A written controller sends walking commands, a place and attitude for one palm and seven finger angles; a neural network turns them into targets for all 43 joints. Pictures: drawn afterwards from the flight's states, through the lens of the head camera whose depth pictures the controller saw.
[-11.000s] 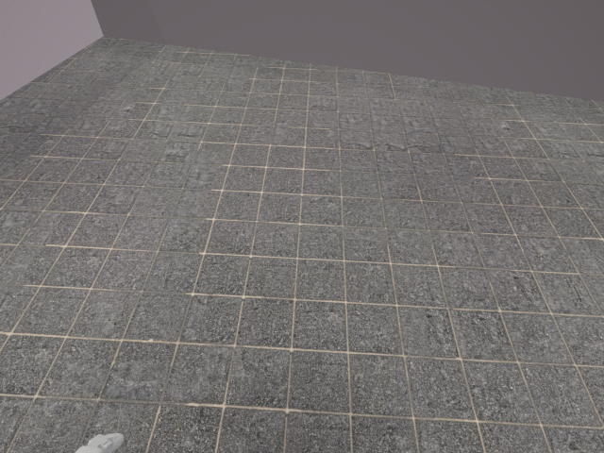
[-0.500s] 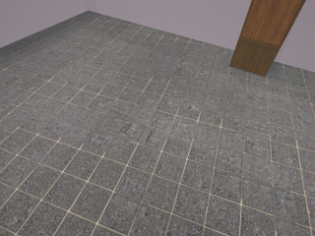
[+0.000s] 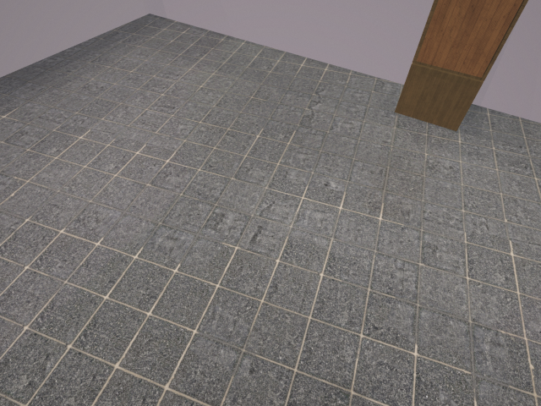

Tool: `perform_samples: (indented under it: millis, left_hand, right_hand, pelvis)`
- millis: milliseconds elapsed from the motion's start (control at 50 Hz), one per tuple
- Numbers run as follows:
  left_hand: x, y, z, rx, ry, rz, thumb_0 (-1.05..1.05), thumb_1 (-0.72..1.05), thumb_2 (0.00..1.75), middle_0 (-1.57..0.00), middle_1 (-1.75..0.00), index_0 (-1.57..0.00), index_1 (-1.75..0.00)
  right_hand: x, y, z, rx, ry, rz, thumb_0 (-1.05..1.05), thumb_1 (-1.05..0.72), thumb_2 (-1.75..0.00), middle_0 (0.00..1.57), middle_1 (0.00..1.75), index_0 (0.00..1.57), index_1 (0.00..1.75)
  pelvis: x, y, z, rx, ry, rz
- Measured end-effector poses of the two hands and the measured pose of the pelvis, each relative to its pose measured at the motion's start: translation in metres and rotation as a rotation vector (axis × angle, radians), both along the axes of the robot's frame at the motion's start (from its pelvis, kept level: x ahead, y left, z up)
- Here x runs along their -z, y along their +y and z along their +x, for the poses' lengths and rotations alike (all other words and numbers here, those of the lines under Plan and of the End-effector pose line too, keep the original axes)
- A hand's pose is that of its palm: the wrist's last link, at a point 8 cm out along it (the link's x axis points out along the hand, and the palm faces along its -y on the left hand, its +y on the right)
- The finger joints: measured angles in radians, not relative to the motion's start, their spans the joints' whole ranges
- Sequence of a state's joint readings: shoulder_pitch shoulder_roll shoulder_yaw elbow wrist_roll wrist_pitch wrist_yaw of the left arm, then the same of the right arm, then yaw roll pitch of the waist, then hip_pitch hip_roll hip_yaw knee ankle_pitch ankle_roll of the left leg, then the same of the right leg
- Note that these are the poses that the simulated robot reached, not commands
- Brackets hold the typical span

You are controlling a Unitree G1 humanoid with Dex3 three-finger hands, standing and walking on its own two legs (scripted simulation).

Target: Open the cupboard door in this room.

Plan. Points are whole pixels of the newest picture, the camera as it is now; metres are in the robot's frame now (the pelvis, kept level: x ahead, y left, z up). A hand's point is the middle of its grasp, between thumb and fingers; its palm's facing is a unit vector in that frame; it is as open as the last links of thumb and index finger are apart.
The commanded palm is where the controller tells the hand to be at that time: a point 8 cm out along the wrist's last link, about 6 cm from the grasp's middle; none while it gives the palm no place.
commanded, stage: stand and wait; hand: left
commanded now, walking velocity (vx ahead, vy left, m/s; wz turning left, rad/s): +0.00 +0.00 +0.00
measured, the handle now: out of the picture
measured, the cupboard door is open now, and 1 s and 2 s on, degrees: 0 0 0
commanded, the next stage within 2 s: turn or walk to find it in 0.12 s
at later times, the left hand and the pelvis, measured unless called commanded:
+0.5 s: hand out of the picture +0.03 +0.22 -0.18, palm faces +0.07 -0.96 -0.28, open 7.3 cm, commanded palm none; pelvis -0.02 +0.00 -0.01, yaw +5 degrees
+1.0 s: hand out of the picture -0.05 +0.18 -0.18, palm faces +0.21 -0.94 -0.27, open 7.4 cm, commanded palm none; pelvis -0.04 -0.02 -0.01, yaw +13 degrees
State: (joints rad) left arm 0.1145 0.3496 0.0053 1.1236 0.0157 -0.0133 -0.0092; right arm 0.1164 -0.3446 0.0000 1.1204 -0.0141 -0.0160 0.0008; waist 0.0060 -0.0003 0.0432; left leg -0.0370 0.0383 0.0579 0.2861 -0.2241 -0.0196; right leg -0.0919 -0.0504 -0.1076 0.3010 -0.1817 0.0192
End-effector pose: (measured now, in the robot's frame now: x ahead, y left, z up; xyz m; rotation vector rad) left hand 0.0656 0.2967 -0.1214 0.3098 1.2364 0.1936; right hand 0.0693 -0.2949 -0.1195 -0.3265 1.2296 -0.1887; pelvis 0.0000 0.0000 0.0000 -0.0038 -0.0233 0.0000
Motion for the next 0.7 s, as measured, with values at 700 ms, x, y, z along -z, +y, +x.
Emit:
perform_samples:
  millis: [700]
  left_hand:
    - [0.045,-0.032,-0.108,-0.209,0.116,-0.124,0.00,0.91,0.90,-0.20,-0.30,-0.20,-0.30]
  right_hand:
    - [0.030,0.074,-0.040,-0.083,0.104,0.102,0.00,-0.91,-0.90,0.20,0.30,0.20,0.30]
  pelvis:
    - [0.018,0.012,-0.037,-0.155,0.011,-0.006]
